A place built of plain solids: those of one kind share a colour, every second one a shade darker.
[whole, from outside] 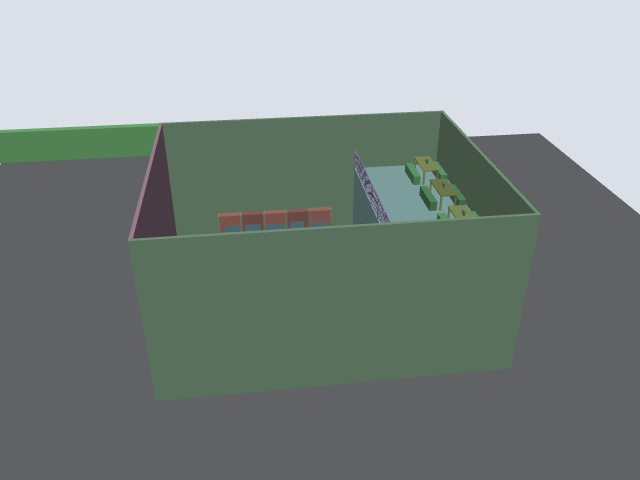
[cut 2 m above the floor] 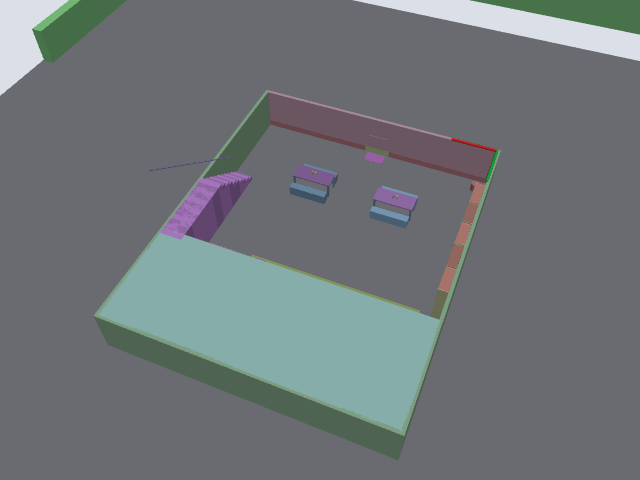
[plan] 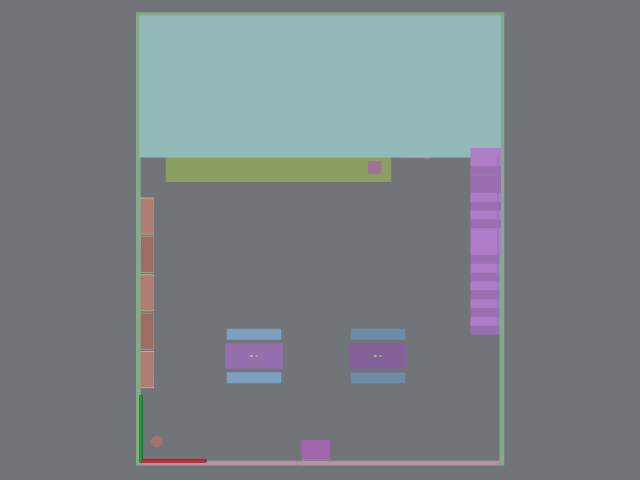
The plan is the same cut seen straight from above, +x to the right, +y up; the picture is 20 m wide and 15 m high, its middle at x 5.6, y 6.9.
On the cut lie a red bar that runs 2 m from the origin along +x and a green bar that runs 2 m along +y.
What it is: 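A pizzeria at street level behind a glazed front, one room two levels high, with a raised rear level reached by one straight flight, fitted out in the 1990s to 2020s; 11.2 x 13.9 m, 7.07 m high throughout; its front glazed onto the street; the raised level 4.22 m over the floor, over the rear 4.4 m, open to the hall behind a guard 1.0 m high along its edge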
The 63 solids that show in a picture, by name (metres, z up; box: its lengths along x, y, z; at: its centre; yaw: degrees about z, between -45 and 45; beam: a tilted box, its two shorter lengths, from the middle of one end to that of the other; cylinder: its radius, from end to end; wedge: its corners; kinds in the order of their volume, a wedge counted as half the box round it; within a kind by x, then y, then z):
{
 "upper_1": {"box": [11.31, 4.44, 4.27], "at": [5.61, 11.7, 2.09]},
 "street_hedge_1": {"box": [0.6, 15.85, 2.25], "at": [-13.99, -8.07, 1.07]},
 "street_hedge_2": {"box": [39.8, 0.6, 2.25], "at": [5.61, -16.3, 1.07]},
 "street_hedge_3": {"box": [0.6, 15.85, 2.25], "at": [25.2, -8.07, 1.07]},
 "wall_1": {"box": [0.15, 14.17, 7.12], "at": [-0.07, 6.93, 3.51]},
 "wall_2": {"box": [11.51, 0.15, 7.12], "at": [5.61, 13.95, 3.51]},
 "wall_3": {"box": [0.15, 14.17, 7.12], "at": [11.29, 6.93, 3.51]},
 "stair_step_1": {"box": [0.96, 0.55, 0.25], "at": [10.78, 4.22, 0.08]},
 "stair_step_2": {"box": [0.96, 0.55, 0.45], "at": [10.78, 4.49, 0.18]},
 "stair_step_3": {"box": [0.96, 0.55, 0.65], "at": [10.78, 4.77, 0.28]},
 "stair_step_4": {"box": [0.96, 0.55, 0.85], "at": [10.78, 5.05, 0.38]},
 "stair_step_5": {"box": [0.96, 0.55, 1.05], "at": [10.78, 5.33, 0.48]},
 "stair_step_6": {"box": [0.96, 0.55, 1.26], "at": [10.78, 5.6, 0.58]},
 "stair_step_7": {"box": [0.96, 0.55, 1.46], "at": [10.78, 5.88, 0.68]},
 "stair_step_8": {"box": [0.96, 0.55, 1.66], "at": [10.78, 6.16, 0.78]},
 "stair_step_9": {"box": [0.96, 0.55, 1.86], "at": [10.78, 6.43, 0.88]},
 "stair_step_10": {"box": [0.96, 0.55, 2.06], "at": [10.78, 6.71, 0.98]},
 "stair_step_11": {"box": [0.96, 0.55, 2.26], "at": [10.78, 6.99, 1.08]},
 "stair_step_12": {"box": [0.96, 0.55, 2.46], "at": [10.78, 7.26, 1.18]},
 "stair_step_13": {"box": [0.96, 0.55, 2.66], "at": [10.78, 7.54, 1.28]},
 "stair_step_14": {"box": [0.96, 0.55, 2.86], "at": [10.78, 7.82, 1.38]},
 "stair_step_15": {"box": [0.96, 0.55, 3.06], "at": [10.78, 8.1, 1.48]},
 "stair_step_16": {"box": [0.96, 0.55, 3.27], "at": [10.78, 8.37, 1.58]},
 "stair_step_17": {"box": [0.96, 0.55, 3.47], "at": [10.78, 8.65, 1.68]},
 "stair_step_18": {"box": [0.96, 0.55, 3.67], "at": [10.78, 8.93, 1.78]},
 "stair_step_19": {"box": [0.96, 0.55, 3.87], "at": [10.78, 9.2, 1.88]},
 "stair_step_20": {"box": [0.96, 0.58, 4.07], "at": [10.78, 9.49, 1.99]},
 "window_wall_1": {"box": [4.87, 0.15, 7.12], "at": [2.44, -0.07, 3.51]},
 "window_wall_2": {"box": [1.2, 0.15, 7.12], "at": [5.47, -0.07, 3.51]},
 "window_wall_3": {"box": [5.14, 0.15, 7.12], "at": [8.64, -0.07, 3.51]},
 "shelves_body_1": {"box": [0.4, 1.16, 2.1], "at": [0.2, 2.85, 1.0]},
 "shelves_body_2": {"box": [0.4, 1.16, 2.1], "at": [0.2, 4.05, 1.0]},
 "shelves_body_3": {"box": [0.4, 1.16, 2.1], "at": [0.2, 5.25, 1.0]},
 "shelves_body_4": {"box": [0.4, 1.16, 2.1], "at": [0.2, 6.45, 1.0]},
 "shelves_body_5": {"box": [0.4, 1.16, 2.1], "at": [0.2, 7.65, 1.0]},
 "upper_bench_1": {"box": [1.7, 0.34, 0.5], "at": [1.6, 12.15, 4.42]},
 "upper_bench_2": {"box": [1.7, 0.34, 0.5], "at": [1.6, 13.52, 4.42]},
 "upper_bench_3": {"box": [1.7, 0.34, 0.5], "at": [4.4, 12.15, 4.42]},
 "upper_bench_4": {"box": [1.7, 0.34, 0.5], "at": [4.4, 13.52, 4.42]},
 "upper_bench_5": {"box": [1.7, 0.34, 0.5], "at": [7.2, 12.15, 4.42]},
 "bench_1": {"box": [1.7, 0.34, 0.5], "at": [3.54, 2.6, 0.2]},
 "bench_2": {"box": [1.7, 0.34, 0.5], "at": [3.54, 3.96, 0.2]},
 "bench_3": {"box": [1.7, 0.34, 0.5], "at": [7.41, 2.6, 0.2]},
 "bench_4": {"box": [1.7, 0.34, 0.5], "at": [7.41, 3.96, 0.2]},
 "shelves_goods_1": {"box": [0.41, 0.76, 0.39], "at": [0.2, 2.98, 1.28]},
 "shelves_goods_2": {"box": [0.41, 0.82, 0.38], "at": [0.2, 4.03, 1.28]},
 "shelves_goods_3": {"box": [0.41, 1.04, 0.31], "at": [0.2, 5.26, 1.25]},
 "shelves_goods_4": {"box": [0.41, 0.75, 0.39], "at": [0.2, 6.38, 1.29]},
 "shelves_goods_5": {"box": [0.41, 0.92, 0.25], "at": [0.2, 7.61, 1.21]},
 "stair_wall_rail_1": {"wedge": [[11.13, 3.94, 1.11], [11.13, 3.94, 1.16], [11.13, 9.48, 5.13], [11.13, 9.48, 5.18], [11.18, 3.94, 1.11], [11.18, 3.94, 1.16], [11.18, 9.48, 5.13], [11.18, 9.48, 5.18]]},
 "counter_top_1": {"box": [7.05, 0.78, 0.04], "at": [4.3, 9.1, 1.02]},
 "upper_top_1": {"box": [1.8, 0.8, 0.05], "at": [1.6, 12.84, 4.96]},
 "upper_top_2": {"box": [1.8, 0.8, 0.05], "at": [4.4, 12.84, 4.96]},
 "upper_top_3": {"box": [1.8, 0.8, 0.05], "at": [7.2, 12.84, 4.96]},
 "stallriser_1": {"box": [4.87, 0.05, 0.35], "at": [2.44, -0.02, 0.12]},
 "stallriser_2": {"box": [5.14, 0.05, 0.35], "at": [8.64, -0.02, 0.12]},
 "top_1": {"box": [1.8, 0.8, 0.05], "at": [3.54, 3.27, 0.73]},
 "top_2": {"box": [1.8, 0.8, 0.05], "at": [7.41, 3.27, 0.73]},
 "till_1": {"box": [0.42, 0.4, 0.28], "at": [7.31, 9.17, 1.18]},
 "plant_pot_1": {"cylinder": 0.18, "from": [0.5, 0.6, 0.0], "to": [0.5, 0.6, 0.38]},
 "door_mat_1": {"box": [0.9, 0.6, 0.07], "at": [5.47, 0.35, -0.02]},
 "shelves_cheek_1": {"box": [0.41, 0.032, 2.1], "at": [0.21, 8.21, 1.0]},
 "street_door_kick_1": {"box": [1.2, 0.05, 0.35], "at": [5.47, -0.02, 0.12]}
}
